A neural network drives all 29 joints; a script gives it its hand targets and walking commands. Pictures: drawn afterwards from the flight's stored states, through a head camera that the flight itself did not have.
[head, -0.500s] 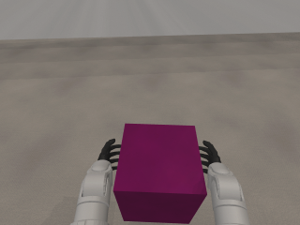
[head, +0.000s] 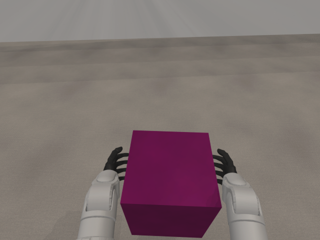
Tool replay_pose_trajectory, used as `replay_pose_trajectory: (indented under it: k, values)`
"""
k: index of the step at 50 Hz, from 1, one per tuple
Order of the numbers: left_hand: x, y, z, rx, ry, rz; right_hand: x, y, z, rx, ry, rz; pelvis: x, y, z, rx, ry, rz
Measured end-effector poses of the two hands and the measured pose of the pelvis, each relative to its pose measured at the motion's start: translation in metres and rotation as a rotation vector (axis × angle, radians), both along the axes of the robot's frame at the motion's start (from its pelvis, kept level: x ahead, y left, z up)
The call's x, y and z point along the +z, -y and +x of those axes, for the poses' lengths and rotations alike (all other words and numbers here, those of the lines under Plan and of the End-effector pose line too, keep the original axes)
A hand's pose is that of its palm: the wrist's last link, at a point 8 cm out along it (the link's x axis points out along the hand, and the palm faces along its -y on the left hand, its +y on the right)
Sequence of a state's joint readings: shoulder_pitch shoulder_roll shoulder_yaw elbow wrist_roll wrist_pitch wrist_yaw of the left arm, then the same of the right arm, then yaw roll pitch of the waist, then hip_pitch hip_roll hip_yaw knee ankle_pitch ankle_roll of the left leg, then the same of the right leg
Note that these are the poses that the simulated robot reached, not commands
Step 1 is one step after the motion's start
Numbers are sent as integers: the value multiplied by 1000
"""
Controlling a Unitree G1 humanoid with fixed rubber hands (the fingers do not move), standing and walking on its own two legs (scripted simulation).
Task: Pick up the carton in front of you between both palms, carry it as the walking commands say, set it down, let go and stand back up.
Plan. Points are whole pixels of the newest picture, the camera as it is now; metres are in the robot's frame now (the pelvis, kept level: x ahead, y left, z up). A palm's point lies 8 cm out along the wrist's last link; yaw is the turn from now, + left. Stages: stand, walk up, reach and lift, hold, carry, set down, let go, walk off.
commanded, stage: carry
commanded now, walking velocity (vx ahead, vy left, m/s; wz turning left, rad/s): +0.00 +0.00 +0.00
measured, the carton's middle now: (168, 185) +0.31 +0.00 -0.04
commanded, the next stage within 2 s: hold in 0.52 s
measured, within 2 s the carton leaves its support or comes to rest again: neither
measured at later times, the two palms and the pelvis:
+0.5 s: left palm (114, 178) +0.28 +0.14 +0.04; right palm (233, 181) +0.28 -0.16 +0.04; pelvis -0.01 -0.01 +0.00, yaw +0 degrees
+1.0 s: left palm (120, 174) +0.29 +0.12 +0.05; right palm (244, 194) +0.24 -0.17 +0.05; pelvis -0.02 +0.03 +0.01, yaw -10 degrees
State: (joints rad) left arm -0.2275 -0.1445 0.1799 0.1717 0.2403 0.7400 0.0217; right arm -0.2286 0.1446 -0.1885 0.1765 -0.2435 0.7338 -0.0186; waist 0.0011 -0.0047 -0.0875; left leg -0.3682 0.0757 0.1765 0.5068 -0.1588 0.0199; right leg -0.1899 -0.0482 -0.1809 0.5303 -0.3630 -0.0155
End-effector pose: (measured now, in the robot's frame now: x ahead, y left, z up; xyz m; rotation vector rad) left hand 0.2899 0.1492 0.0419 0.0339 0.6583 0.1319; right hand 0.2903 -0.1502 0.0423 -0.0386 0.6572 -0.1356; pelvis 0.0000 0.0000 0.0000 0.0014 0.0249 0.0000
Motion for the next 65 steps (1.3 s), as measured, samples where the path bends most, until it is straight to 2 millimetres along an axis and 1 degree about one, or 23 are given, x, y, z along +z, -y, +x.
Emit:
replay_pose_trajectory:
  k: [27,32,37,41,45,56,65]
  values:
    - [-1,9,-9,0,-1,3,-2,10,-9,1,-2,0,0,9,-9,-6,20,5]
    - [-2,17,-14,-34,-10,15,-1,17,-20,-13,-11,-18,7,9,-11,-56,97,6]
    - [-1,33,-7,-111,-9,11,1,31,-37,-92,-11,-18,10,2,-15,-107,126,-6]
    - [3,38,-2,-153,0,5,5,35,-45,-141,-3,-14,10,-5,-17,-134,139,-8]
    - [6,35,0,-168,4,-2,9,31,-49,-160,2,-14,10,-14,-20,-153,148,-10]
    - [8,14,2,-172,-2,-13,14,10,-48,-167,-6,-23,10,-37,-21,-177,150,-15]
    - [11,9,10,-181,1,-23,17,4,-44,-180,-4,-24,10,-46,-16,-186,147,-15]
